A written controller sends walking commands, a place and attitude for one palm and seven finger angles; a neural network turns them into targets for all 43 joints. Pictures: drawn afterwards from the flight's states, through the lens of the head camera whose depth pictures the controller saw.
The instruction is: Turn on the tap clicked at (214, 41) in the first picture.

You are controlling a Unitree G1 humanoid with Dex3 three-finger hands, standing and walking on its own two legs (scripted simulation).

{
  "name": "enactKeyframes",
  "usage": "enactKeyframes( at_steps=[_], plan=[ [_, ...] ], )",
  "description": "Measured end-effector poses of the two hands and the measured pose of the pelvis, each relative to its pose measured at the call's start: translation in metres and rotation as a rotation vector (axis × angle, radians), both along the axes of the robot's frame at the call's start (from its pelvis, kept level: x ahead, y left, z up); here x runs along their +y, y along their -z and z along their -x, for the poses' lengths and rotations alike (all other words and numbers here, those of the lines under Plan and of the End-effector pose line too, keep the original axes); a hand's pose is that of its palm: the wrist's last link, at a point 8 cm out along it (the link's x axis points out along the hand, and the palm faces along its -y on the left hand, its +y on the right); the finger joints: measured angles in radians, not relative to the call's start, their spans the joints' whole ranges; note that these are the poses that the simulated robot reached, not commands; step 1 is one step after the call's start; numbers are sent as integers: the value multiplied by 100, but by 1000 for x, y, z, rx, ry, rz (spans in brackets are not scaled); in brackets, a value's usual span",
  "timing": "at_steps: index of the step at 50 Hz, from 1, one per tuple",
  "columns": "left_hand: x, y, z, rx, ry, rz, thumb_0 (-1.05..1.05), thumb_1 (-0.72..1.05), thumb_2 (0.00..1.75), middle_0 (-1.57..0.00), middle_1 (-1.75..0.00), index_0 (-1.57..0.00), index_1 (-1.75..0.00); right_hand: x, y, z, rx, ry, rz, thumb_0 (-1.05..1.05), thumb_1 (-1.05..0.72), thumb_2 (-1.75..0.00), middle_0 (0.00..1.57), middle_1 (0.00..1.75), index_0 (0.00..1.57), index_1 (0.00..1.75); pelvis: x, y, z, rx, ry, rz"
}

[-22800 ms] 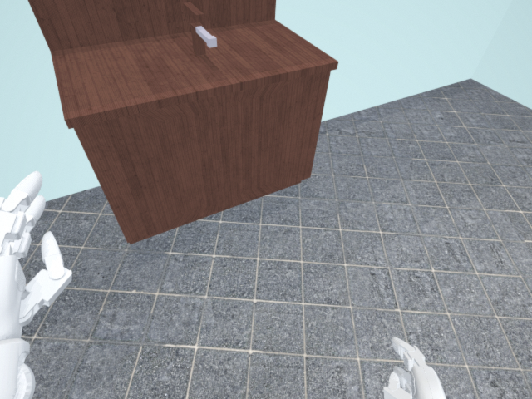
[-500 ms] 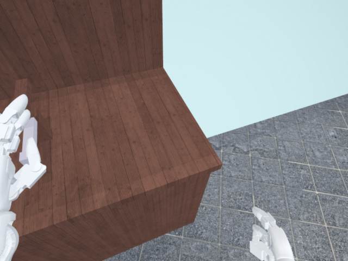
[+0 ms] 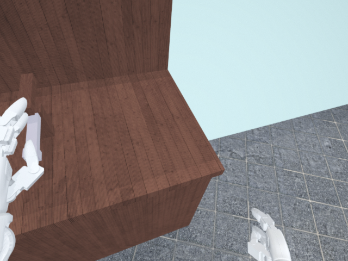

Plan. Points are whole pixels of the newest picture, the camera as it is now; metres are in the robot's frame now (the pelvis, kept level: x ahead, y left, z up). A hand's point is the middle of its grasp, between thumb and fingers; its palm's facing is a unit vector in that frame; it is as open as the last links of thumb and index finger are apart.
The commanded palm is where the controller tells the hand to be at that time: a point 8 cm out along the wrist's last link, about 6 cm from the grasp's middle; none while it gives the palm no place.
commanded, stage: come to a stop and stand still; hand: left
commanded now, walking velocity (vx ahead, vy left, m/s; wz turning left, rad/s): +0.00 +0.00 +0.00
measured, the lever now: (32, 154) +0.31 +0.35 +0.04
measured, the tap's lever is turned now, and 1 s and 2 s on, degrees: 0 0 0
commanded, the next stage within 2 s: look again from close up in 0.10 s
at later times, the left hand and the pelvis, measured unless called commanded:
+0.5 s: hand (38, 169) +0.22 +0.25 +0.16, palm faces +0.38 -0.85 -0.37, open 7.5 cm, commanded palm +0.16 +0.28 +0.17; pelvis +0.00 +0.00 +0.00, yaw +1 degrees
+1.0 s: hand (53, 203) +0.17 +0.21 +0.14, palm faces +0.46 -0.82 -0.36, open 7.5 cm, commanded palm +0.14 +0.25 +0.16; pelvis -0.03 -0.06 -0.02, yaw +4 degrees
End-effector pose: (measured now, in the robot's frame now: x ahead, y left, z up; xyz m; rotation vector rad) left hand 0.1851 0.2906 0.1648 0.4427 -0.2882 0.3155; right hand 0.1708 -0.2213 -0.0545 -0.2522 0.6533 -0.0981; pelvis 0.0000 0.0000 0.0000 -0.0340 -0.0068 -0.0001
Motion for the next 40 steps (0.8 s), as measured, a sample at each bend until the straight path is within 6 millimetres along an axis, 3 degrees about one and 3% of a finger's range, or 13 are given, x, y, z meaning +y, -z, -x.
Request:
enactKeyframes(
  at_steps=[8,14,30,34,37,40],
  plan=[
    [4,-12,4,-37,-15,-20,2,89,90,-21,-30,-21,-30,6,3,-5,26,-25,-1,1,-90,-90,20,30,20,30,2,0,-3,3,-6,-1],
    [4,-7,5,-12,-27,0,2,89,90,-21,-30,-20,-30,7,6,-4,40,-21,-8,1,-90,-90,20,30,20,30,2,0,-3,1,-7,-2],
    [-6,-12,8,-5,-21,-16,2,89,90,-21,-30,-21,-30,-8,9,6,52,12,-10,1,-90,-90,20,30,20,30,-5,-1,-3,-1,-11,-2],
    [13,-39,-7,-60,-47,-178,2,88,90,-21,-30,-21,-30,-8,17,7,90,-98,30,1,-90,-90,20,30,20,30,-13,3,4,-11,-45,-16],
    [24,-41,-8,-50,-80,-34,2,89,90,-21,-30,-21,-30,-14,21,7,90,-104,-2,1,-90,-90,20,30,20,30,-19,5,7,-9,-27,-26],
    [14,-18,0,56,-68,84,2,90,90,-20,-30,-20,-30,-23,20,4,45,-85,-30,1,-90,-90,21,30,20,30,-22,6,10,-20,-21,-24]
  ],
)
